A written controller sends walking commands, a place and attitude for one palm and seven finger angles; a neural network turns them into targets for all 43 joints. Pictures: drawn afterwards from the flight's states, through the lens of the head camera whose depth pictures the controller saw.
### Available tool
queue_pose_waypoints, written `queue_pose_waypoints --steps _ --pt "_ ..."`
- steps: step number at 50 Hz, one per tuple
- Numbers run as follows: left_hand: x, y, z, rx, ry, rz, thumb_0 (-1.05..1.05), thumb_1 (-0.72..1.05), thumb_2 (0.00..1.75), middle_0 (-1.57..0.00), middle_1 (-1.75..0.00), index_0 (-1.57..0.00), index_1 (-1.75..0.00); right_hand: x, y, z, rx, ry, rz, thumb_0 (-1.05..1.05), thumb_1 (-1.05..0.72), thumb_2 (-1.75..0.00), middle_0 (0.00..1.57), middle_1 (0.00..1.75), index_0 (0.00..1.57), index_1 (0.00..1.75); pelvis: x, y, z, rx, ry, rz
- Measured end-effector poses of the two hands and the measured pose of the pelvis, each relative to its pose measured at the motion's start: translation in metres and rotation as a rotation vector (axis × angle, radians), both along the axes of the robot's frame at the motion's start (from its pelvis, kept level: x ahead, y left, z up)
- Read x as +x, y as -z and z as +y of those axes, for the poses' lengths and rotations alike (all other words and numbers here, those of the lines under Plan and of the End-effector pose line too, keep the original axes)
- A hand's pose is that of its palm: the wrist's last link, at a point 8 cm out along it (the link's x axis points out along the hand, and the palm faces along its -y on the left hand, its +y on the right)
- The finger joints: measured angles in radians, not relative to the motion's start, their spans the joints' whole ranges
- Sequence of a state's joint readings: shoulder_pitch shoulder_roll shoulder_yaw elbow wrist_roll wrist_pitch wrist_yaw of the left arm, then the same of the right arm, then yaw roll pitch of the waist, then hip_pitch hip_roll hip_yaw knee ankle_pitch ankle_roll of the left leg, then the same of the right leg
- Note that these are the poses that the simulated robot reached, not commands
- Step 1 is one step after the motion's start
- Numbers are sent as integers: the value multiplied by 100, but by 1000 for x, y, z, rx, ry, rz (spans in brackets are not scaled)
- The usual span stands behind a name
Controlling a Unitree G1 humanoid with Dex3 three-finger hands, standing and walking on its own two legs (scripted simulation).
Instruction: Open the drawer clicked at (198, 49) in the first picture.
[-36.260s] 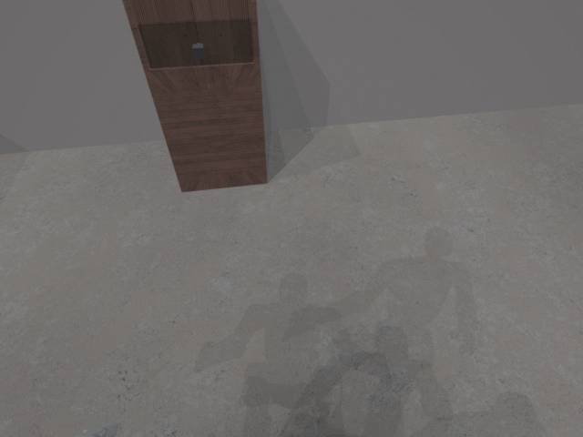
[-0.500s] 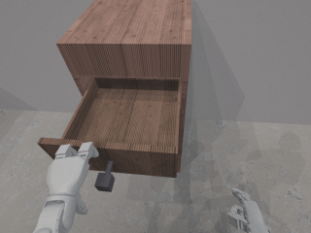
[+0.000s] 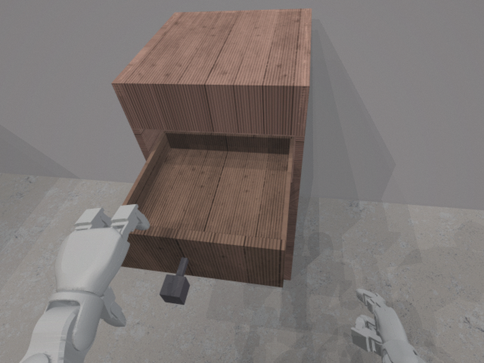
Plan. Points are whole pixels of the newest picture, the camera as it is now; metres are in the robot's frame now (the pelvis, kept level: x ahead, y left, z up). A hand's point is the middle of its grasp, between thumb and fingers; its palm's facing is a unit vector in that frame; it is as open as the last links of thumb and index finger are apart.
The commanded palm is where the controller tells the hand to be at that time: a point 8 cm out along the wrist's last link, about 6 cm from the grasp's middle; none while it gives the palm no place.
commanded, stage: lift the hand off the handle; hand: left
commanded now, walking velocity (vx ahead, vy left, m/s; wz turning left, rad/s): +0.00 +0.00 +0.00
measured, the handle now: (178, 279) +0.26 +0.18 -0.05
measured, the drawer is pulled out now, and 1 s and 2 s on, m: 0.30 0.30 0.30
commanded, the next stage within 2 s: draw the hand back to the body in 0.26 s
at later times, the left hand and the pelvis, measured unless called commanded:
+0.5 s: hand (114, 259) +0.22 +0.22 +0.10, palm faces +0.07 -0.11 -0.99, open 13.8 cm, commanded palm +0.19 +0.23 +0.16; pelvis -0.01 +0.01 +0.01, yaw +0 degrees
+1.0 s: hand (89, 269) +0.20 +0.24 +0.12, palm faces +0.10 -0.25 -0.96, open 13.8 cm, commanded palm +0.16 +0.25 +0.17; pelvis +0.00 +0.00 +0.01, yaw +0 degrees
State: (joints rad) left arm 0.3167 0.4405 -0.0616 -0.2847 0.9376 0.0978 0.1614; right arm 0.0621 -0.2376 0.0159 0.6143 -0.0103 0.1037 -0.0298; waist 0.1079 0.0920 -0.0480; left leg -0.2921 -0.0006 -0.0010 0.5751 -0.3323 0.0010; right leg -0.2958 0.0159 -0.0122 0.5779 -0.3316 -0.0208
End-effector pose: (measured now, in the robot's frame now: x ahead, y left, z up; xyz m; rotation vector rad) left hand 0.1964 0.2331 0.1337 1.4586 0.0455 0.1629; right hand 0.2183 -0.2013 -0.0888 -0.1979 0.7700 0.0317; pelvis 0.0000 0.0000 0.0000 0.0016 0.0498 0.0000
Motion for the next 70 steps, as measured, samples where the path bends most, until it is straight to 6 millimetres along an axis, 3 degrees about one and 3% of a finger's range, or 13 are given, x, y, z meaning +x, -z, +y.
queue_pose_waypoints --steps 12,23,33,49,53,56,60,70 --pt "7 -29 2 2 25 -22 0 -49 30 -32 -120 -32 -120 -9 -6 5 23 6 6 1 -91 -90 20 30 20 30 -5 -6 5 0 4 -34" --pt "2 -21 -7 -17 67 12 0 -49 30 -32 -120 -32 -120 -14 -7 9 24 -12 8 1 -91 -90 20 30 20 30 -10 -8 6 0 4 -42" --pt "-7 -28 13 0 -5 15 0 -49 30 -32 -120 -32 -120 -12 -8 6 27 -9 5 1 -91 -90 20 30 20 30 -9 -9 4 -1 0 -43" --pt "-25 -36 17 22 9 8 0 -49 30 -32 -120 -32 -120 -2 -10 1 7 -11 -15 1 -91 -90 20 30 20 30 -2 -6 4 -5 -2 -24" --pt "-27 -29 22 -659 -37 -134 -1 -47 31 -32 -119 -32 -119 -4 -18 4 11 23 -103 1 -91 -90 20 30 20 30 0 -6 4 -3 -11 -61" --pt "-28 -30 17 -903 -35 -246 -1 -43 33 -31 -116 -32 -116 -10 -23 5 -5 30 -149 1 -91 -90 20 30 20 30 6 -7 1 0 -17 -75" --pt "-27 -38 16 -1003 -9 -340 -1 -34 37 -31 -110 -31 -110 -17 -23 4 -18 29 -152 1 -90 -90 20 30 20 30 13 -8 -2 0 -24 -85" --pt "-27 -48 23 -964 -18 -349 -1 -3 50 -28 -89 -28 -90 -20 -17 -14 -19 69 -122 1 -90 -90 20 30 20 30 20 -9 -6 -1 -20 -72"
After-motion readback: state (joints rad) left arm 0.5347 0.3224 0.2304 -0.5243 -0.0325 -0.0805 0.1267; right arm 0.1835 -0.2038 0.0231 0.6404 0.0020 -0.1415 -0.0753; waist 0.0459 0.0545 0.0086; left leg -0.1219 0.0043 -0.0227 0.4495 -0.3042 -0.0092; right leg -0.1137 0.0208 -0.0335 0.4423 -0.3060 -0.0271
